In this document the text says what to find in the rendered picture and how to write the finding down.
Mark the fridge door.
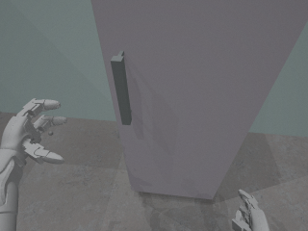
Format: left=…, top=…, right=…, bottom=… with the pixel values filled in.
left=91, top=0, right=308, bottom=200

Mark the left robot hand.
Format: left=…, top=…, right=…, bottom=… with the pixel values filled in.
left=0, top=98, right=67, bottom=165

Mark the handle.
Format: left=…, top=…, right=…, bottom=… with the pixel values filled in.
left=111, top=50, right=132, bottom=125

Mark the left robot forearm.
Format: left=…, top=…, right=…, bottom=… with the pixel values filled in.
left=0, top=148, right=27, bottom=231

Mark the right robot hand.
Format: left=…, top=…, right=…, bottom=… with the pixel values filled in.
left=232, top=189, right=270, bottom=231

